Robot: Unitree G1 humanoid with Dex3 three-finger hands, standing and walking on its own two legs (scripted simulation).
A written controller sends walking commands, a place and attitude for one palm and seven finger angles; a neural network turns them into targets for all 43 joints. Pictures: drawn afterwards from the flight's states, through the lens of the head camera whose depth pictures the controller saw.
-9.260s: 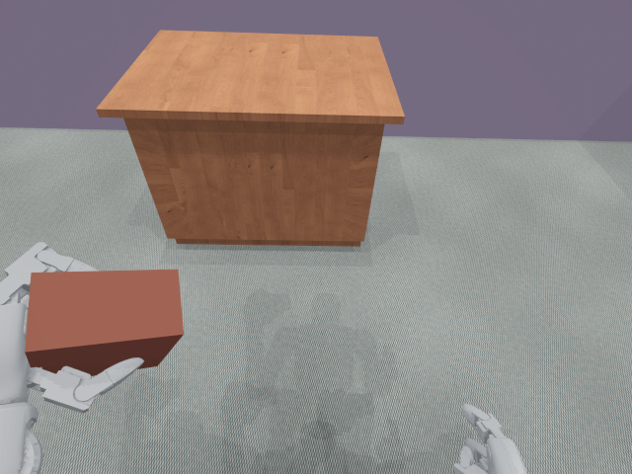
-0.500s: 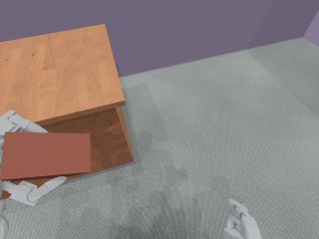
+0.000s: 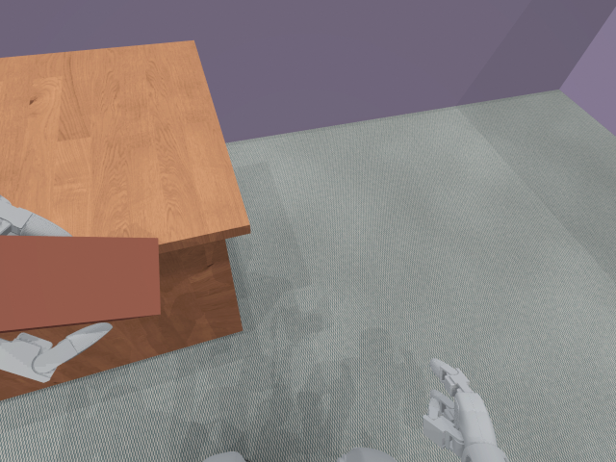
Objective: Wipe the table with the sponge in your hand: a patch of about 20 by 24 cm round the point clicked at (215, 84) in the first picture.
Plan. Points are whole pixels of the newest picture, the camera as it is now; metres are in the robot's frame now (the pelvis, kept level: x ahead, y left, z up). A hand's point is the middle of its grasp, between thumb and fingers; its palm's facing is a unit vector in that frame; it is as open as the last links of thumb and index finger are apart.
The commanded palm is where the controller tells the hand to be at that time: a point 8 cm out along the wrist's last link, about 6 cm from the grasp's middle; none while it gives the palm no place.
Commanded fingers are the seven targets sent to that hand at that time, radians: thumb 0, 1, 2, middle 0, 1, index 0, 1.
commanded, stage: come to a stop and stand still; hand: left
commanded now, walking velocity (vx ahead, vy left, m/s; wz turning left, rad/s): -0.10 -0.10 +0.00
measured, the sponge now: (92, 286) +0.24 +0.21 +0.16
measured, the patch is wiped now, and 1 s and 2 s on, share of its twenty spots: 0.00 0.00 0.00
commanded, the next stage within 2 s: look again from close up in 0.98 s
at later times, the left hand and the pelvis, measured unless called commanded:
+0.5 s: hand (82, 339) +0.19 +0.20 +0.18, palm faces +0.36 -0.82 -0.46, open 10.5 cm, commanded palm +0.13 +0.25 +0.19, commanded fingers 0.00 0.10 1.30 -1.20 -1.60 -1.20 -1.60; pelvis -0.02 -0.03 +0.01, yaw +0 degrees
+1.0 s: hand (55, 390) +0.16 +0.21 +0.17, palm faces +0.38 -0.84 -0.39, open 10.5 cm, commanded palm +0.09 +0.26 +0.19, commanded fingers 0.00 0.10 1.30 -1.20 -1.60 -1.20 -1.60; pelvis -0.06 -0.03 +0.00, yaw +2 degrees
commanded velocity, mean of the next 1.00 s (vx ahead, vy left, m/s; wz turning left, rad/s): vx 0.04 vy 0.02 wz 0.00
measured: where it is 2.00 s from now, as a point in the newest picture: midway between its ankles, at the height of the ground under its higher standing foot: outside the picture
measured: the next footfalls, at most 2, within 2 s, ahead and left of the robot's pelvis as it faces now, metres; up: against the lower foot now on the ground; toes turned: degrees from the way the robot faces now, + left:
right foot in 0.16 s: +0.00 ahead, -0.12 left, +0.00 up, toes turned -4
left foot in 0.60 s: -0.01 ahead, +0.11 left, +0.00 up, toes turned +3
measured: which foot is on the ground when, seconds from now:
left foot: down 0.00-0.22, up 0.24-0.58, down 0.60-1.00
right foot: up 0.00-0.14, down 0.16-1.00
